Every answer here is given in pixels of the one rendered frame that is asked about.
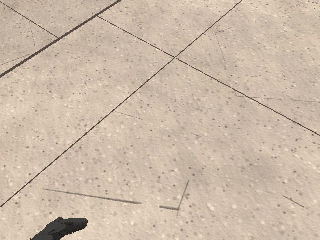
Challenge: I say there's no left robot hand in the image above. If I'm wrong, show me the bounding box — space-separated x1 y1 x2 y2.
30 217 88 240

